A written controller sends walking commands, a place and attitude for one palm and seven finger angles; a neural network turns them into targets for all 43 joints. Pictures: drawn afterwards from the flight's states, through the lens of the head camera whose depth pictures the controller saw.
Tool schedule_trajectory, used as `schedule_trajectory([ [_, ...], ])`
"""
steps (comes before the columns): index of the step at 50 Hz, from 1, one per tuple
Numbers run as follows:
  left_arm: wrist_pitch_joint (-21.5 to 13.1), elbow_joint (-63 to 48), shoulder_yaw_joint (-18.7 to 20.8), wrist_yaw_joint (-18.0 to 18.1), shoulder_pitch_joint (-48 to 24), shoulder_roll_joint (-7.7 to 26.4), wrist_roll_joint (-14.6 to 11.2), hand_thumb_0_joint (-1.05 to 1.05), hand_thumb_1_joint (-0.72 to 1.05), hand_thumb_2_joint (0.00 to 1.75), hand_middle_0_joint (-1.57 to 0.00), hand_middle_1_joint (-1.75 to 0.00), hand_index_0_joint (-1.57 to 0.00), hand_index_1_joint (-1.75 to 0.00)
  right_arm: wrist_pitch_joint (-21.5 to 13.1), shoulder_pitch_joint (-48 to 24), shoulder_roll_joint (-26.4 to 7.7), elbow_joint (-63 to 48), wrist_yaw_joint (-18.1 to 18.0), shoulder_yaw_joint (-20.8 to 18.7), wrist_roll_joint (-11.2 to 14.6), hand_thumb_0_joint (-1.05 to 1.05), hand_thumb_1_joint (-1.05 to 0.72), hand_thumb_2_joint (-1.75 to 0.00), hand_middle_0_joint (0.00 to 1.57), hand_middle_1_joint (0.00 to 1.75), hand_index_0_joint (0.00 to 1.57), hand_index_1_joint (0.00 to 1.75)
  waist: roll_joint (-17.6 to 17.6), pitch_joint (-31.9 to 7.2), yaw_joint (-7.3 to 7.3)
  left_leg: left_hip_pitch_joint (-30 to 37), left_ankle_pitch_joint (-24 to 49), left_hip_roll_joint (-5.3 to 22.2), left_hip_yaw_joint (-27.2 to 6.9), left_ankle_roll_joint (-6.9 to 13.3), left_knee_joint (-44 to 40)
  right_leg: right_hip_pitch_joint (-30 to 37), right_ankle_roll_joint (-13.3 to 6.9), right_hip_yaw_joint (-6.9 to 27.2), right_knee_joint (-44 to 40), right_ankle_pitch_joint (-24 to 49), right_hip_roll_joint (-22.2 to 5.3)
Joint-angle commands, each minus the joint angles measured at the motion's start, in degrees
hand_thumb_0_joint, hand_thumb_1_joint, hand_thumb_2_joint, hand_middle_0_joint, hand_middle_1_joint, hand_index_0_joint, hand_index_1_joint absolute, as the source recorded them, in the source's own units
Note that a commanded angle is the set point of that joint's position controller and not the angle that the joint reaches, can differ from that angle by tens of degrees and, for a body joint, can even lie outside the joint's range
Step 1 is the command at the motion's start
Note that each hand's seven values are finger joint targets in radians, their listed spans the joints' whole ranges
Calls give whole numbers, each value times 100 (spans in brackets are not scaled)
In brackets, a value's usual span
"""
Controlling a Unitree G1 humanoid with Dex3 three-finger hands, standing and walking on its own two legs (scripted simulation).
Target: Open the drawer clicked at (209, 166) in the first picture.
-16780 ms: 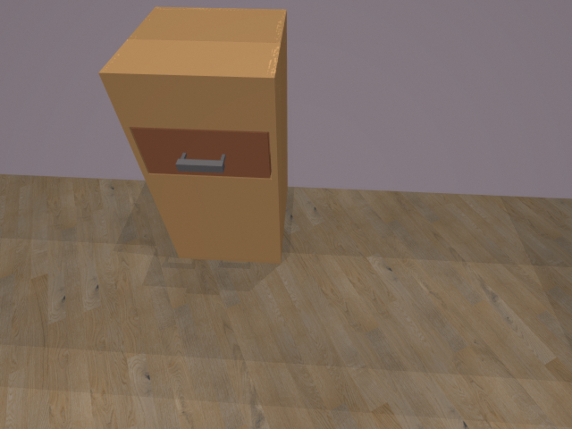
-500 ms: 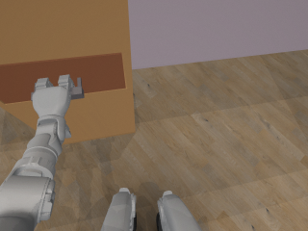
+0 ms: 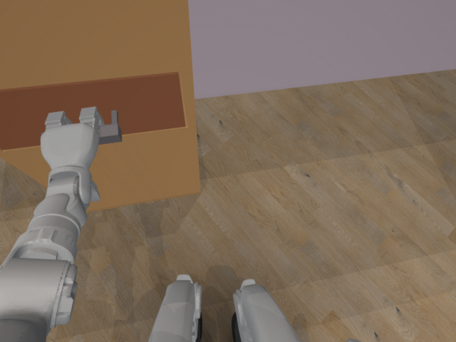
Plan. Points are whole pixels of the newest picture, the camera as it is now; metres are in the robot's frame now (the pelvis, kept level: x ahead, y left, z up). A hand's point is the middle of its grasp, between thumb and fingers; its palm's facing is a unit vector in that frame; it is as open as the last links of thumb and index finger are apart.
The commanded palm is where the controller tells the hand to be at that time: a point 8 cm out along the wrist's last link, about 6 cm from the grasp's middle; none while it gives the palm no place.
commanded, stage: lower the fingers behind the handle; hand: left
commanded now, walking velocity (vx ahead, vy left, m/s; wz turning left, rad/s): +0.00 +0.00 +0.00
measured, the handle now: (83, 127) +0.51 +0.27 -0.04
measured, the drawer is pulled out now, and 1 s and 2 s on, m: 0.00 0.00 0.09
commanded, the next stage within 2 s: close the thumb around the handle in 0.08 s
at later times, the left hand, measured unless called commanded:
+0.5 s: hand (83, 156) +0.45 +0.27 -0.06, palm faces -0.04 -0.04 -1.00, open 10.9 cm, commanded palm +0.44 +0.25 +0.00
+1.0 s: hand (83, 156) +0.45 +0.27 -0.06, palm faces -0.05 -0.03 -1.00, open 5.9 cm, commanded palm +0.44 +0.25 +0.00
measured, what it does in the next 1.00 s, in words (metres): stands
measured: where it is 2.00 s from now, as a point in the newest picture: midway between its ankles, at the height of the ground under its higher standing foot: outside the picture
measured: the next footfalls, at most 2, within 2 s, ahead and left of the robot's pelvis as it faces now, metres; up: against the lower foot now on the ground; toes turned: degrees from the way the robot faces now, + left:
none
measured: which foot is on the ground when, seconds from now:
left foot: down 0.00-1.00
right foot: down 0.00-1.00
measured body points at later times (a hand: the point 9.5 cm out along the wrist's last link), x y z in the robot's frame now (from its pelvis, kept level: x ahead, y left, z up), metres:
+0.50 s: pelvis +0.00 +0.01 +0.00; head +0.16 +0.03 +0.42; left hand +0.45 +0.27 -0.01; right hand +0.04 -0.26 -0.13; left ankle +0.03 +0.09 -0.59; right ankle +0.01 -0.10 -0.59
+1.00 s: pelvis +0.00 +0.01 +0.00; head +0.16 +0.03 +0.42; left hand +0.45 +0.27 +0.00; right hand +0.04 -0.26 -0.13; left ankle +0.03 +0.09 -0.59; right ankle +0.01 -0.10 -0.59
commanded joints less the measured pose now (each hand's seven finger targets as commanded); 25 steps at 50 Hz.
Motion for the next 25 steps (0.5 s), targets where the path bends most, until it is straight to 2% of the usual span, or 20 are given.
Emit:
schedule_trajectory([
  [1,5,-960,316,229,-1997,1370,-19,0,-50,30,-30,-120,-30,-120,-67,881,-1023,-224,-50,-356,-23,0,-90,-90,20,30,20,30,408,-2807,-101,2666,2099,229,-102,24,-723,1001,3,18,-911,1969,-311],
  [3,32,-1010,237,255,-2006,1279,-13,0,-50,30,-30,-120,-30,-120,-56,898,-1026,-236,-40,-367,-18,0,-90,-90,20,30,20,30,596,-2981,-68,2868,2246,232,-114,4,-742,967,-5,-4,-896,2025,-306],
  [4,49,-1034,324,268,-1977,1364,-8,0,-50,30,-30,-120,-30,-120,-49,895,-1034,-232,-34,-376,-19,0,-90,-90,20,30,20,30,558,-3069,-39,2931,2281,242,-123,-2,-739,971,-5,-13,-885,2026,-303],
  [5,75,-990,230,268,-1989,1240,-35,0,-50,30,-30,-120,-30,-120,-47,918,-1030,-218,-30,-379,-23,0,-90,-90,20,30,20,30,565,-3025,-92,2962,2331,243,-124,1,-751,979,2,-21,-913,2080,-305],
  [8,104,-1013,323,236,-1818,1292,-71,0,-50,30,-30,-120,-30,-120,-21,952,-1044,-225,-23,-389,-16,0,-90,-90,20,30,20,30,436,-3141,-23,3072,2453,254,-157,-10,-782,1078,5,-44,-897,2159,-299],
  [9,135,-957,247,227,-1868,1241,-61,0,-50,30,-30,-120,-30,-120,-11,913,-1041,-218,-35,-380,-7,0,-90,-90,20,30,20,30,355,-3065,-87,2976,2352,250,-138,7,-771,1062,21,-20,-939,2122,-300],
  [11,138,-931,200,197,-1937,1171,-81,0,-39,35,-31,-121,-31,-121,-30,932,-1027,-195,-36,-371,-13,0,-90,-90,20,30,20,30,408,-2918,-109,2913,2288,246,-138,8,-789,1021,15,-30,-943,2074,-310],
  [14,141,-865,328,182,-1898,1432,-37,0,-22,42,-32,-123,-32,-123,-25,920,-1051,-193,-51,-341,-2,0,-90,-90,20,30,20,30,354,-2824,-69,2719,2115,244,-94,26,-783,1090,8,-5,-964,1985,-308],
  [15,127,-874,252,167,-1934,1364,-55,0,-16,44,-32,-124,-32,-124,-31,924,-1038,-206,-53,-331,-2,0,-90,-90,20,30,20,30,355,-2770,-89,2651,2100,230,-72,39,-783,1155,13,17,-984,2032,-307],
  [17,80,-909,314,152,-1840,1410,-43,0,-5,49,-33,-125,-33,-125,-29,902,-1040,-221,-51,-332,-2,0,-90,-90,20,30,20,30,453,-2818,-32,2751,2153,238,-89,18,-814,1105,-2,-2,-958,2008,-314],
  [21,25,-897,228,142,-1802,1225,-60,0,17,59,-35,-127,-35,-127,-43,911,-1024,-230,-35,-353,-10,0,-90,-90,20,30,20,30,491,-2744,-64,2829,2169,247,-131,6,-808,949,-13,-21,-954,1940,-305],
  [22,10,-921,335,159,-1767,1399,-33,0,23,61,-35,-128,-35,-128,-27,897,-1050,-236,-39,-341,-2,0,-90,-90,20,30,20,30,502,-2753,-5,2822,2170,255,-130,-1,-812,942,-17,-27,-929,1918,-304],
  [23,19,-899,238,168,-1817,1281,-27,0,28,64,-36,-128,-36,-128,-23,908,-1049,-238,-45,-350,-8,0,-90,-90,20,30,20,30,489,-2736,-73,2861,2180,263,-162,-5,-815,872,-18,-47,-928,1885,-296],
  [24,4,-960,289,194,-1896,1331,-29,0,34,66,-36,-129,-36,-129,-27,917,-1051,-228,-48,-362,-13,0,-90,-90,20,30,20,30,432,-2788,-78,2883,2202,276,-169,-3,-811,876,-8,-49,-928,1899,-302],
  [25,3,-987,206,204,-1881,1227,-9,0,40,68,-36,-130,-36,-130,-27,922,-1044,-235,-37,-367,-15,0,-90,-90,20,30,20,30,547,-2833,-61,2970,2208,277,-194,-23,-829,815,-18,-69,-917,1839,-295],
])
